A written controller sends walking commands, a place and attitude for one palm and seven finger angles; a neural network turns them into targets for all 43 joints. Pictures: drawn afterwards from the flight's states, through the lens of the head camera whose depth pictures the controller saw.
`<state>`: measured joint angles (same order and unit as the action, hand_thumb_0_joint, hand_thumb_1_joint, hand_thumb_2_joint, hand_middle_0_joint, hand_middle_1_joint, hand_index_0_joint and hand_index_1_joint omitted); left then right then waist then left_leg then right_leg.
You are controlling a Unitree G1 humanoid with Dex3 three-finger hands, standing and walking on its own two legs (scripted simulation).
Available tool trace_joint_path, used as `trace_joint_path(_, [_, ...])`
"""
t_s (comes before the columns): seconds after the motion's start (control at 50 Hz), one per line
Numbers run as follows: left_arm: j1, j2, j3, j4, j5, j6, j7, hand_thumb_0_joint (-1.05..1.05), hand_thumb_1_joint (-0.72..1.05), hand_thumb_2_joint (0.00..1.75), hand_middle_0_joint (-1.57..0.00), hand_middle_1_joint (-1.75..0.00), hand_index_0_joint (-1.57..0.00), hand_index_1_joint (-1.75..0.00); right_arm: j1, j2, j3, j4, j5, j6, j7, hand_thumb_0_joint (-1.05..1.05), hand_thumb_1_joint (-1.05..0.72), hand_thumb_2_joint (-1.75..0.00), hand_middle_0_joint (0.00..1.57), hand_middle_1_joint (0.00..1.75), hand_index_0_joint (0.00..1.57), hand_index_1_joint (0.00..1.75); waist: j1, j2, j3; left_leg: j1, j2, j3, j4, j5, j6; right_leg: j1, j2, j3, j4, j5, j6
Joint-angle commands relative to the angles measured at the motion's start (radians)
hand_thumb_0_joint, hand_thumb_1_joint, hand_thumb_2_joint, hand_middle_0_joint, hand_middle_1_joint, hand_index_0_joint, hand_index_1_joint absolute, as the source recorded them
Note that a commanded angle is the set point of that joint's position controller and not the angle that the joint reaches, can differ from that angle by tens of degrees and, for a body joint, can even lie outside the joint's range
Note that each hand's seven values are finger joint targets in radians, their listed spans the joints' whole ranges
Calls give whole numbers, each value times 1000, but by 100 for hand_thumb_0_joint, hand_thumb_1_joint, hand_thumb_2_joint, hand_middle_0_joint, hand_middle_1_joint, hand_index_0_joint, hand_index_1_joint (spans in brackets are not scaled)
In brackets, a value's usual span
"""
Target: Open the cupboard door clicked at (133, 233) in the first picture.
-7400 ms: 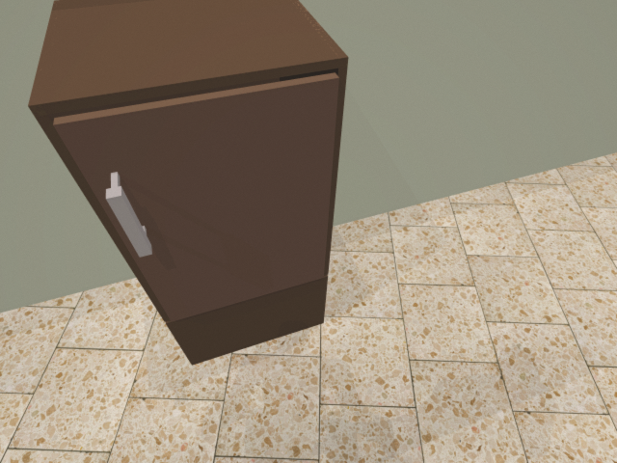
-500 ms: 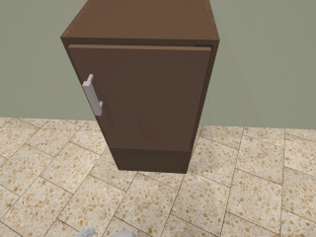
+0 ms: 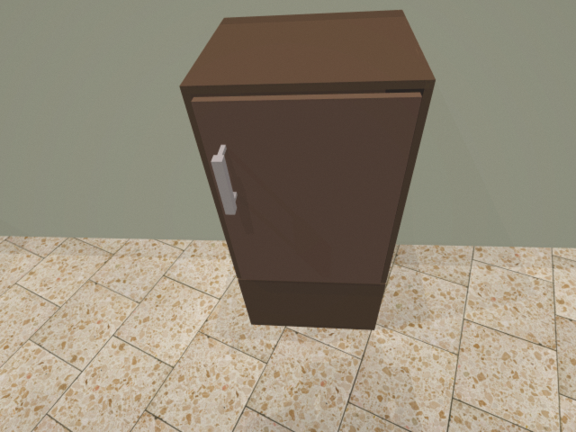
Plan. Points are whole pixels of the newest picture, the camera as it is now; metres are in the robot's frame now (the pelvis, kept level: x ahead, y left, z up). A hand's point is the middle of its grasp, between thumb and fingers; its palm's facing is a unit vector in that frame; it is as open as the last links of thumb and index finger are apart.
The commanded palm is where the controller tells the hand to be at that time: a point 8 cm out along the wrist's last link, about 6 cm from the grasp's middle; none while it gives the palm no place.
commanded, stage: come to a stop and stand still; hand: left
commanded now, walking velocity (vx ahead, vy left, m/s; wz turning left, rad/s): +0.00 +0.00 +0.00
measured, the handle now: (226, 180) +0.60 +0.19 +0.00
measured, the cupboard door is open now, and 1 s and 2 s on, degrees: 0 0 0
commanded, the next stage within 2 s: look again from close up in 0.14 s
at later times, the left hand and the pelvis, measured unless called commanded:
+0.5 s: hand out of the picture +0.03 +0.15 -0.16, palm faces +0.02 -0.98 -0.22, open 7.3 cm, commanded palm none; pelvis +0.02 -0.02 +0.01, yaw +1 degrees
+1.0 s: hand (204, 342) +0.26 +0.16 -0.03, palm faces +0.31 -0.94 -0.10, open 7.5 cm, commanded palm +0.16 +0.20 -0.06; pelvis +0.08 -0.04 +0.00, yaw +5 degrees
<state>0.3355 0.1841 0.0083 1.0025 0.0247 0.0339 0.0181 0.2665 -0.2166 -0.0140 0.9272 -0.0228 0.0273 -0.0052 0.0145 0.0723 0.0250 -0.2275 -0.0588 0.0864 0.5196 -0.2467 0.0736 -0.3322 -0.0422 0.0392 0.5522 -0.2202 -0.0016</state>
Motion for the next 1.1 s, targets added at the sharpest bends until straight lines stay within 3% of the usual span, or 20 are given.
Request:
trace_joint_path(0.0, [9,105,17,-50,-1,-35,4,0,90,90,-20,-30,-20,-30,2,-112,-21,-53,-1,-32,-6,0,-90,-90,20,30,20,30,-10,-84,44,-121,153,-214,-257,-318,-3,19,-5,61,-101,-172,-37])
trace_joint_path(0.06, [13,97,15,-34,-2,-40,4,0,90,90,-20,-30,-20,-30,11,-103,-17,-28,1,-36,-7,0,-90,-90,20,30,20,30,-11,-60,44,-113,152,-216,-260,-305,-6,21,-5,78,-111,-160,-40])
trace_joint_path(0.28, [11,84,9,7,-4,-50,8,0,90,90,-20,-30,-20,-30,60,-72,-7,50,4,-45,-13,0,-90,-90,20,30,20,30,-18,-86,88,-116,138,-201,-236,-263,-17,6,-19,133,-160,-198,-50])
trace_joint_path(0.4, [8,74,9,15,-8,-53,8,0,90,90,-20,-30,-20,-30,82,-60,-5,73,4,-51,-17,0,-90,-90,20,30,20,30,-20,-68,63,-96,137,-190,-221,-219,-21,17,-22,143,-165,-169,-51])
trace_joint_path(0.5, [-7,74,6,19,-10,-59,11,0,90,90,-20,-30,-20,-30,94,-47,0,88,6,-56,-19,0,-90,-90,20,30,20,30,-26,-98,48,-72,134,-172,-199,-140,-27,38,-31,151,-175,-117,-53])
trace_joint_path(0.7, [-20,85,5,38,-16,-74,15,0,90,90,-20,-30,-20,-30,96,-43,5,123,12,-73,-27,0,-90,-90,20,30,20,30,-26,-91,-31,27,144,-128,-150,120,-41,140,-45,130,-132,228,-55])
trace_joint_path(0.8, [-29,91,7,39,-16,-76,17,0,90,90,-20,-30,-20,-30,89,-42,3,135,12,-73,-32,0,-90,-90,20,30,20,30,-26,-80,-36,55,149,-120,-143,179,-46,164,-47,125,-121,320,-59])
trace_joint_path(0.82, [92,111,20,88,-13,-78,60,0,90,90,-20,-30,-20,-30,-35,-74,-12,71,26,-67,-22,0,-90,-90,20,30,20,30,37,-192,-53,-7,174,-67,44,89,-73,214,-109,145,-120,585,-14])
trace_joint_path(0.84, [-740,375,188,-1427,-208,-303,50,0,88,89,-20,-32,-20,-32,-30,-224,-29,-279,68,-213,-63,0,-90,-90,20,30,20,30,-102,-21,-511,143,39,-101,-103,224,-41,273,-14,71,-48,401,-37])
trace_joint_path(0.86, [-224,286,188,-1140,-125,-247,69,0,85,88,-20,-33,-20,-33,-113,-137,-15,-230,45,-299,-107,0,-90,-90,20,30,20,30,12,163,-427,180,50,-59,-95,358,-32,250,38,29,-25,251,-66])
trace_joint_path(0.88, [-151,196,144,-1032,-166,-203,106,0,83,87,-21,-34,-21,-34,-108,-150,-19,-175,53,-320,-114,0,-90,-90,20,30,20,30,-10,181,-332,117,62,-82,-73,315,-72,192,31,-22,-37,149,-61])
trace_joint_path(0.9, [111,-40,7,-822,-183,-123,88,0,81,86,-21,-36,-21,-36,-84,-82,-10,-163,65,-319,-100,0,-90,-90,20,30,20,30,-33,54,-177,50,77,-93,-72,261,-66,85,33,-53,-55,115,-37])
trace_joint_path(0.92, [-96,33,73,-981,-209,-166,68,0,78,85,-21,-37,-21,-37,-112,-138,-23,-248,59,-333,-83,0,-90,-90,20,30,20,30,-58,-7,-35,-35,69,-130,-39,221,-65,7,21,-61,-52,118,-28])
trace_joint_path(0.94, [-46,73,129,-954,-210,-221,33,0,76,84,-21,-39,-21,-39,-93,-148,-49,-266,45,-343,-77,0,-90,-90,20,30,20,30,-59,-86,-60,-56,71,-110,5,179,-63,-35,22,-84,-42,76,-20])
trace_joint_path(0.96, [112,39,139,-845,-222,-272,-8,0,74,83,-21,-40,-21,-40,-102,-142,-59,-291,36,-350,-72,0,-90,-90,20,30,20,30,-25,-213,-23,-147,64,-108,50,144,-61,-74,27,-106,-4,61,-14])
trace_joint_path(0.98, [282,26,169,-738,-234,-319,-57,0,71,82,-21,-42,-21,-42,-112,-137,-69,-321,40,-350,-58,0,-90,-90,20,30,20,30,14,-246,-20,-217,53,-104,91,140,-66,-79,26,-103,39,85,-18])
trace_joint_path(1.0, [374,-6,163,-716,-250,-379,-117,0,69,81,-22,-43,-22,-43,-110,-127,-68,-348,35,-343,-40,0,-90,-90,20,30,20,30,33,-337,-52,-281,42,-94,130,128,-75,-81,29,-107,96,131,-11])
trace_joint_path(1.04, [413,15,187,-759,-280,-517,-249,0,64,79,-22,-47,-22,-47,-141,-139,-85,-412,30,-335,-18,0,-90,-90,20,30,20,30,49,-369,-111,-397,21,-71,216,79,-90,-85,18,-67,183,208,2])
trace_joint_path(1.06, [397,37,197,-778,-285,-579,-312,0,62,78,-22,-48,-22,-48,-153,-146,-90,-442,31,-336,-8,0,-90,-90,20,30,20,30,45,-332,-144,-427,12,-64,260,66,-94,-87,10,-39,218,247,4])
trace_joint_path(1.08, [404,83,234,-756,-280,-621,-372,0,60,77,-22,-50,-22,-50,-148,-156,-97,-465,33,-331,5,0,-90,-90,20,30,20,30,49,-245,-170,-426,7,-61,301,76,-97,-88,1,-10,253,283,-6])
